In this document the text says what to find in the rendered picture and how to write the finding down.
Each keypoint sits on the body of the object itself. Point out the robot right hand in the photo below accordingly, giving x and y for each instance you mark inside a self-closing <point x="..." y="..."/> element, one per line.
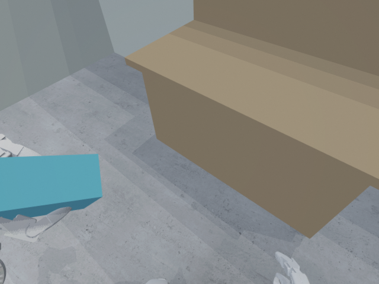
<point x="292" y="269"/>

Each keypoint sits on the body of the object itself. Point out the table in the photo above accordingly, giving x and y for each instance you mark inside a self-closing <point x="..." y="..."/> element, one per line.
<point x="278" y="99"/>

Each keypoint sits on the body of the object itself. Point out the sponge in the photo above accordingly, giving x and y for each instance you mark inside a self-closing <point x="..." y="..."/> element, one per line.
<point x="38" y="185"/>

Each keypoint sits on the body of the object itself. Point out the robot left hand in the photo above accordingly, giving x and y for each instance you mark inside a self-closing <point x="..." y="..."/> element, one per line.
<point x="23" y="227"/>

